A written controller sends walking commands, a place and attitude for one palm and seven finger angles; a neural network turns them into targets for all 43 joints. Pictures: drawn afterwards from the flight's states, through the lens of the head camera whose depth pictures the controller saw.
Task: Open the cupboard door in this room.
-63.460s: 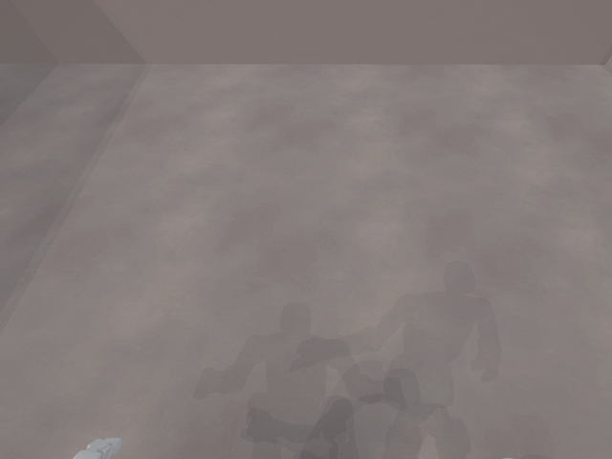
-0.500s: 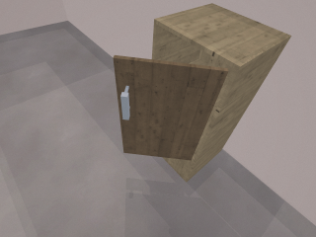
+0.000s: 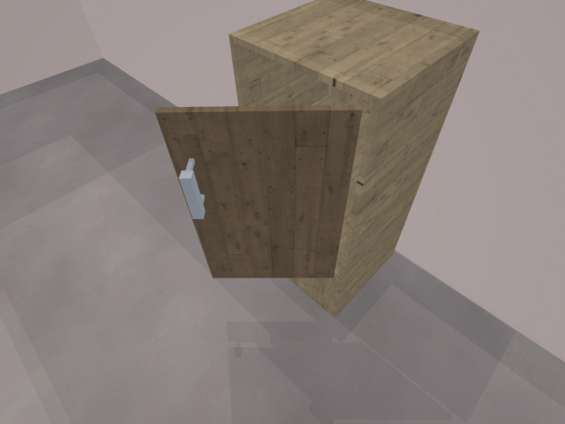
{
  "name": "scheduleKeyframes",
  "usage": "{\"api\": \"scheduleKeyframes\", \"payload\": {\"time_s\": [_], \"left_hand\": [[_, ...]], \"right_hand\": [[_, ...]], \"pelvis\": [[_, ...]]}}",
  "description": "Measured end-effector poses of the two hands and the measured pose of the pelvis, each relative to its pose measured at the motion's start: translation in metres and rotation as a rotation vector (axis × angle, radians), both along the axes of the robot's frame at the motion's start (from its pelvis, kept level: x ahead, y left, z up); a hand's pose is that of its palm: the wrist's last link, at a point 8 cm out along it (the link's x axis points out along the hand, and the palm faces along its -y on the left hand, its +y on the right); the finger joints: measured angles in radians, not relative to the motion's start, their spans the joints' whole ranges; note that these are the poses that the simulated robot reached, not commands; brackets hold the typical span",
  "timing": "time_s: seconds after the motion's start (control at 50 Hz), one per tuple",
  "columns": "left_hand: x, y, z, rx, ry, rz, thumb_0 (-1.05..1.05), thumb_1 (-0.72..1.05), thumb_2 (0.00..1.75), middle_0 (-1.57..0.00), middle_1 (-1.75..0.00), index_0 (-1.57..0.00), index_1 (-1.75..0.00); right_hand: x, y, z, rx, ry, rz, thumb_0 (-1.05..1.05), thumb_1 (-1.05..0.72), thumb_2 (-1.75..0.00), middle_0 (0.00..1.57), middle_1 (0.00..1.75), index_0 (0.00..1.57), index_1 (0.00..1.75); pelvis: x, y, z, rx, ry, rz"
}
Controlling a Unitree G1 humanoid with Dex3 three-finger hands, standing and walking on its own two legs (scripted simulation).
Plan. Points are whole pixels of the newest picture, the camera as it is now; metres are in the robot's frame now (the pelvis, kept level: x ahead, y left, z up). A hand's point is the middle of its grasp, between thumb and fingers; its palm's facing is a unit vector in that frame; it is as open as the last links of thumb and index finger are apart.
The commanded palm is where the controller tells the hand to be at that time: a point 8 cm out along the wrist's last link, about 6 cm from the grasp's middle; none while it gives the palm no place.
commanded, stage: come to a stop and stand still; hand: left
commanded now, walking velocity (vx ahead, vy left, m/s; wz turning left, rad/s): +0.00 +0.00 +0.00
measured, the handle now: (194, 188) +0.58 +0.20 -0.04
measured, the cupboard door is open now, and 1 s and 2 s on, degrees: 44 44 44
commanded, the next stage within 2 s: look again from close up in 0.42 s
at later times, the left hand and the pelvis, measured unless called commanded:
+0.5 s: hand out of the picture +0.02 +0.15 -0.17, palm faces +0.02 -0.98 -0.21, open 7.4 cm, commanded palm none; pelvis +0.02 -0.02 +0.01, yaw +0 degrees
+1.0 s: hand out of the picture +0.04 +0.18 -0.16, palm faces +0.02 -0.97 -0.24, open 7.4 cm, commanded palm none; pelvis +0.02 -0.01 +0.01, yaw +0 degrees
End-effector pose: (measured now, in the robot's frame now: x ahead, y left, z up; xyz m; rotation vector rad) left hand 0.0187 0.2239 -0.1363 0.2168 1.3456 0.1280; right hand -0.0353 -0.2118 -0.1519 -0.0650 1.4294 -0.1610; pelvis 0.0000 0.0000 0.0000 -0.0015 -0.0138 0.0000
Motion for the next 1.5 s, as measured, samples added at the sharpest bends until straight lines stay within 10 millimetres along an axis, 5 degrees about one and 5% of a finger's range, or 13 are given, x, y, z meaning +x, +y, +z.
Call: {"api": "scheduleKeyframes", "payload": {"time_s": [0.2, 0.44, 0.62, 1.1, 1.24, 1.3, 1.38, 1.5], "left_hand": [[0.015, -0.009, 0.009, 0.021, -0.050, 0.024, 0.01, 0.93, 0.90, -0.20, -0.30, -0.20, -0.30], [0.000, -0.023, 0.003, -0.013, 0.012, 0.051, 0.01, 0.91, 0.90, -0.20, -0.30, -0.20, -0.30], [-0.005, -0.022, 0.001, -0.025, 0.033, 0.063, 0.01, 0.91, 0.90, -0.20, -0.30, -0.20, -0.30], [0.014, 0.009, 0.007, 0.014, -0.019, 0.050, 0.01, 0.91, 0.90, -0.20, -0.30, -0.20, -0.30], [0.127, 0.023, 0.106, 0.003, -0.860, 0.135, 0.02, 0.87, 0.88, -0.20, -0.32, -0.20, -0.32], [0.156, 0.022, 0.125, -0.064, -1.146, 0.046, 0.01, 0.82, 0.86, -0.20, -0.35, -0.20, -0.35], [0.154, 0.011, 0.116, -0.175, -1.360, -0.154, 0.01, 0.75, 0.83, -0.21, -0.40, -0.21, -0.40], [0.119, 0.021, 0.065, -0.233, -1.274, -0.098, 0.01, 0.61, 0.77, -0.22, -0.49, -0.22, -0.49]], "right_hand": [[0.025, -0.001, -0.002, 0.037, -0.023, 0.040, 0.01, -0.92, -0.90, 0.20, 0.30, 0.20, 0.30], [0.058, -0.033, 0.009, -0.038, -0.060, 0.064, 0.01, -0.91, -0.90, 0.20, 0.29, 0.20, 0.30], [0.078, -0.037, 0.014, -0.062, -0.092, 0.086, 0.00, -0.91, -0.90, 0.19, 0.29, 0.20, 0.30], [0.072, -0.024, 0.016, -0.059, -0.066, 0.095, 0.00, -0.91, -0.90, 0.20, 0.30, 0.20, 0.30], [0.129, -0.032, 0.037, -0.143, -0.505, 0.093, 0.01, -0.91, -0.90, 0.20, 0.30, 0.20, 0.30], [0.162, -0.038, 0.044, -0.162, -0.671, 0.127, 0.01, -0.91, -0.90, 0.20, 0.30, 0.20, 0.30], [0.201, -0.042, 0.046, -0.181, -0.857, 0.194, 0.01, -0.91, -0.90, 0.20, 0.30, 0.20, 0.30], [0.233, -0.030, 0.035, -0.191, -0.972, 0.253, 0.01, -0.91, -0.90, 0.20, 0.30, 0.20, 0.30]], "pelvis": [[0.009, -0.015, 0.004, 0.017, -0.003, 0.002], [0.017, -0.023, 0.006, 0.018, -0.001, 0.001], [0.019, -0.022, 0.008, 0.014, -0.001, 0.001], [0.016, -0.009, 0.010, 0.009, 0.006, 0.009], [0.003, 0.001, -0.002, 0.010, 0.059, 0.039], [-0.010, 0.001, -0.019, 0.013, 0.134, 0.026], [-0.026, 0.000, -0.054, 0.016, 0.216, 0.010], [-0.040, 0.000, -0.094, 0.000, 0.257, 0.018]]}}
